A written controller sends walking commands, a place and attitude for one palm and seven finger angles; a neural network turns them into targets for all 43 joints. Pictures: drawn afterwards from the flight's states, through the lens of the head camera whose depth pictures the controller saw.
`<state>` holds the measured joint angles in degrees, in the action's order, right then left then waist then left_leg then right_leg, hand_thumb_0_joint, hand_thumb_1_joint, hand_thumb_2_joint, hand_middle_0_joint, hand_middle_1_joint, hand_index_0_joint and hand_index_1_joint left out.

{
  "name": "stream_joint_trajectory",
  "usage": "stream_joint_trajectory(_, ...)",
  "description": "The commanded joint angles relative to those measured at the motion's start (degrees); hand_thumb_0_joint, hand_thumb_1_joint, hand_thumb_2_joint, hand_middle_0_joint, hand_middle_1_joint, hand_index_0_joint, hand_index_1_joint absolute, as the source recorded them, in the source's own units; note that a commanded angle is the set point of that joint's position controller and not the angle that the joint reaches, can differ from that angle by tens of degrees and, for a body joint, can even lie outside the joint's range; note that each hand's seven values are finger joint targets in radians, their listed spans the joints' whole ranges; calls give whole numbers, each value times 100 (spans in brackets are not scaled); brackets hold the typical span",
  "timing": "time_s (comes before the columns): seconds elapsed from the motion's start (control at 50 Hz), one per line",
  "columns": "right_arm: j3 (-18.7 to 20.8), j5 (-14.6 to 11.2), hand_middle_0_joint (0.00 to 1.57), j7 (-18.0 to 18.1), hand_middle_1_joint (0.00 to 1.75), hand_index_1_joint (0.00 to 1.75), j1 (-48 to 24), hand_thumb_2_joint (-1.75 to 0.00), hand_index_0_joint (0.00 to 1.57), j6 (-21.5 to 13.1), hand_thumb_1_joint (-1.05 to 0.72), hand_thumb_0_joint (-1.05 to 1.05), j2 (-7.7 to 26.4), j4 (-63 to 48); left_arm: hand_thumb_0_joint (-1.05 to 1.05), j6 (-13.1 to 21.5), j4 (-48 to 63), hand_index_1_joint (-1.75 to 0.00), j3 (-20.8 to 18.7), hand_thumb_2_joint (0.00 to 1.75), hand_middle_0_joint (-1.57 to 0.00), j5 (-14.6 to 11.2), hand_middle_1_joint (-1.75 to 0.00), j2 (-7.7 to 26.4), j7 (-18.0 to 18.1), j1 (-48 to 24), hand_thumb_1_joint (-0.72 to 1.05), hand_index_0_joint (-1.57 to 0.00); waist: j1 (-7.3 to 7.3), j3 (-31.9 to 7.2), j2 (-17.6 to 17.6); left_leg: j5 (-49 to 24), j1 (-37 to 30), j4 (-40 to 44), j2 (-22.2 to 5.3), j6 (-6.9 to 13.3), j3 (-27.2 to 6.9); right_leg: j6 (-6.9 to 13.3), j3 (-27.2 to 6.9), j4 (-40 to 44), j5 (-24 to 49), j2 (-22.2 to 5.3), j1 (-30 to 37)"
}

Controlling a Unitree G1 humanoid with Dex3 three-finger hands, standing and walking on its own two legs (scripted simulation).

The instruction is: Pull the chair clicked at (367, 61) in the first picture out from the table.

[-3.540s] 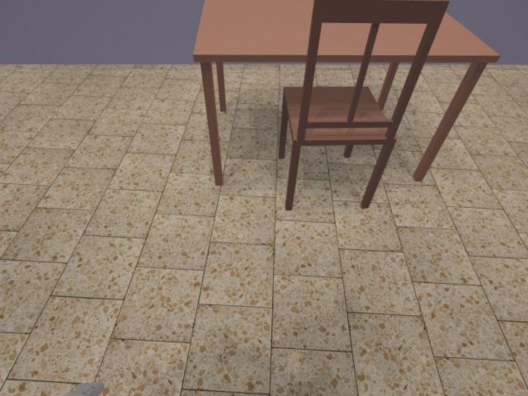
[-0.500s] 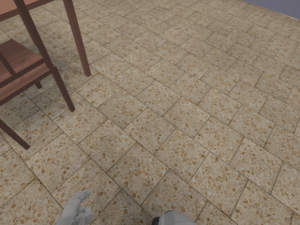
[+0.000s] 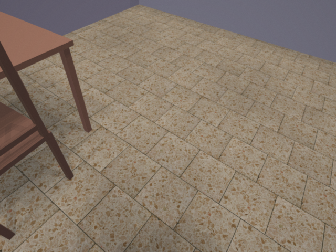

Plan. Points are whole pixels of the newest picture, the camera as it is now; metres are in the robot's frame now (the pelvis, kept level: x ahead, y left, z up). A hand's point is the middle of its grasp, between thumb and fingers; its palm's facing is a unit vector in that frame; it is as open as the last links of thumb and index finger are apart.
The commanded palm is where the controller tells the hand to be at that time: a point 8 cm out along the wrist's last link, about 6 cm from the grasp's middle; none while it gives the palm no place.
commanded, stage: walk to a spot facing it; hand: left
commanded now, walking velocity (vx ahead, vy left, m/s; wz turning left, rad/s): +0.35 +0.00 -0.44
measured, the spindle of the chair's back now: out of the picture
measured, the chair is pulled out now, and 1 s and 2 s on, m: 0.00 0.00 0.00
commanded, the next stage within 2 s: turn to face it in 0.50 s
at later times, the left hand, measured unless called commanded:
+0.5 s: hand (145, 189) +0.34 +0.09 -0.17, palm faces -0.19 -0.96 -0.22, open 7.4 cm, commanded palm none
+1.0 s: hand (137, 173) +0.41 +0.13 -0.19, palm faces +0.02 -0.98 -0.17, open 7.4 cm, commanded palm none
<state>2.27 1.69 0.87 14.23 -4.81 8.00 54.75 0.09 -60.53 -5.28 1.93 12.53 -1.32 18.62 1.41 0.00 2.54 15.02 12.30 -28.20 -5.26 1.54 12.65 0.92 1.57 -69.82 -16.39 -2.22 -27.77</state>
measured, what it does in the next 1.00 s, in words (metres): walks ahead: right foot, then left foot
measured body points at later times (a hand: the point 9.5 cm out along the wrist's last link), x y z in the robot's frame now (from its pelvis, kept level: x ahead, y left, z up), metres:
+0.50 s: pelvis +0.21 -0.08 -0.01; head +0.24 -0.09 +0.43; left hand +0.35 +0.14 -0.16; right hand +0.12 -0.28 -0.17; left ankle +0.16 +0.08 -0.64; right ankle +0.25 -0.15 -0.74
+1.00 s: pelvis +0.36 -0.05 -0.01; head +0.39 -0.03 +0.44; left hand +0.41 +0.18 -0.18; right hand +0.43 -0.30 -0.15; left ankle +0.45 +0.01 -0.74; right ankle +0.32 -0.20 -0.66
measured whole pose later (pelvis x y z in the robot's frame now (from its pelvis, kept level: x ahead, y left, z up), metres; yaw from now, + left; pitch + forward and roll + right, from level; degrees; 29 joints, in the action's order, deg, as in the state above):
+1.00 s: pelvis +0.36 -0.05 -0.01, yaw -3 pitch -1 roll -2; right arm 2.2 1.3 0.2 10.7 0.3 9.3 55.3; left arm -1.0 -58.5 -4.4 1.1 10.7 0.9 13.2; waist 0.3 4.2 1.6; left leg 9.9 21.2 -31.9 -0.3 4.5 5.5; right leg -3.5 3.1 -65.7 -25.1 -4.3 -25.6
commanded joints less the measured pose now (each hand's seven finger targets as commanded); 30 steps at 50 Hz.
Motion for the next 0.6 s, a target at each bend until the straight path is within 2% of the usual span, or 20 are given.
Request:
stream_joint_trajectory(0.0,166,-29,20,61,30,30,758,-90,20,-89,-90,0,672,146,0,19,471,-30,-3,90,-20,14,-30,-40,-49,-112,90,-20,-115,344,-825,-930,-631,1748,-1435,298,-734,-137,-102,56,538,-420,-1131)
stream_joint_trajectory(0.1,166,-34,20,60,30,30,1120,-90,20,-62,-90,0,755,395,0,-18,664,-30,45,90,-20,7,-30,-142,-122,-797,90,-20,-264,610,-991,-1388,-1127,1789,-1454,412,-213,-218,265,1382,767,-548,-1421)
stream_joint_trajectory(0.12,171,-25,20,56,30,30,1219,-90,20,-46,-90,0,761,452,0,-11,710,-30,57,90,-20,4,-30,-161,-130,-1017,90,-20,-352,689,-1040,-1420,-1138,1769,-1463,420,-132,-199,350,1762,746,-543,-1328)
stream_joint_trajectory(0.16,171,4,20,49,30,30,1400,-90,20,-4,-90,0,758,556,0,15,769,-30,74,90,-20,-6,-30,-206,-139,-1356,90,-20,-457,804,-1104,-1652,-1259,1687,-1472,404,24,-133,512,2324,700,-447,-1185)
stream_joint_trajectory(0.22,192,29,20,38,30,30,1429,-90,20,40,-90,0,822,640,0,72,798,-30,86,90,-20,-25,-30,-173,-131,-1507,90,-20,-451,802,-1256,-2294,-1452,1365,-1566,354,254,69,666,2918,534,-253,-771)
stream_joint_trajectory(0.24,217,30,20,29,30,30,1433,-90,20,57,-90,0,879,652,0,99,774,-30,75,90,-20,-23,-30,-96,-120,-1387,90,-20,-365,681,-1095,-2932,-1528,1047,-1608,325,328,161,782,3068,331,-106,-449)
stream_joint_trajectory(0.26,228,21,20,32,30,30,1356,-90,20,66,-90,0,970,649,0,119,675,-30,59,90,-20,-17,-30,-67,-115,-1105,90,-20,-203,515,-1090,-3692,-1511,637,-1589,296,465,256,922,3147,255,82,15)
stream_joint_trajectory(0.28,242,0,20,34,30,30,1223,-90,20,81,-90,0,1053,620,0,164,510,-30,22,90,-20,-8,-30,35,-95,-549,90,-20,72,190,-1088,-4321,-1406,-119,-1527,200,562,367,1036,3366,231,256,818)
stream_joint_trajectory(0.3,234,-35,20,9,30,30,1089,-90,20,84,-90,0,1102,581,0,235,253,-30,-48,90,-20,17,-30,285,-66,319,90,-20,519,-344,-762,-4335,-940,-1362,-1313,-1,714,450,1098,3777,584,399,2144)
stream_joint_trajectory(0.32,195,-125,20,-72,30,30,1186,-90,20,74,-90,0,873,485,0,313,50,-30,-208,90,-20,37,-30,927,5,1089,90,-20,830,-1092,284,-2356,537,-3087,-915,-211,700,770,-294,4068,388,-684,3830)
stream_joint_trajectory(0.34,118,-192,20,-51,30,30,1131,-90,20,50,-90,0,463,229,0,318,-10,-30,-295,90,-20,-70,-30,1471,97,1439,90,-20,744,-1418,1208,1773,2171,-4934,32,-438,78,1465,-3182,4792,1227,-2254,4561)
stream_joint_trajectory(0.36,160,-187,20,-25,30,30,671,-90,20,91,-90,0,569,148,0,262,60,-30,-307,90,-20,-174,-30,1570,146,1131,90,-20,689,-1186,584,1686,2455,-5456,-166,-296,-781,1606,-3262,5322,697,-2435,3920)
stream_joint_trajectory(0.38,174,-135,20,-24,30,30,494,-90,20,92,-90,0,529,129,0,259,225,-30,-214,90,-20,-163,-30,1287,150,549,90,-20,453,-638,366,1039,2609,-5552,-351,-293,-1017,1396,-2857,5455,330,-2193,3198)
stream_joint_trajectory(0.4,175,-72,20,-26,30,30,438,-90,20,130,-90,0,540,209,0,281,306,-30,-93,90,-20,-157,-30,886,170,84,90,-20,223,-146,78,579,2408,-5190,-592,-278,-1106,1170,-2192,5506,266,-1903,2282)
stream_joint_trajectory(0.42,147,-20,20,-28,30,30,603,-90,20,201,-90,0,441,353,0,334,339,-30,12,90,-20,-138,-30,613,181,-226,90,-20,-26,104,-7,306,2069,-4818,-665,-297,-1094,980,-1598,5620,530,-1635,1597)
stream_joint_trajectory(0.44,132,1,20,-29,30,30,897,-90,20,263,-90,0,339,463,0,373,343,-30,51,90,-20,-98,-30,458,202,-377,90,-20,-220,92,-7,230,1798,-4486,-665,-326,-1053,921,-1209,5681,758,-1473,1306)
stream_joint_trajectory(0.46,114,10,20,-39,30,30,1073,-90,20,316,-90,0,281,558,0,402,326,-30,82,90,-20,-79,-30,412,201,-430,90,-20,-337,85,100,175,1667,-4184,-641,-368,-980,851,-801,5676,1090,-1323,1137)
stream_joint_trajectory(0.5,90,7,20,-54,30,30,1056,-90,20,369,-90,0,241,559,0,440,247,-30,127,90,-20,-82,-30,317,195,-323,90,-20,-378,103,217,57,1670,-3707,-560,-437,-898,835,-533,5686,1568,-1160,1131)
stream_joint_trajectory(0.54,103,-11,20,-84,30,30,821,-90,20,373,-90,0,207,448,0,470,197,-30,113,90,-20,-75,-30,298,211,-269,90,-20,-376,114,168,-76,1809,-3212,-535,-482,-891,894,-417,5691,1803,-1173,1334)
stream_joint_trajectory(0.58,84,-22,20,-111,30,30,395,-90,20,361,-90,0,224,305,0,476,164,-30,148,90,-20,-90,-30,261,206,-157,90,-20,-281,270,244,-200,1890,-2662,-486,-497,-852,904,-366,5696,2004,-1156,1441)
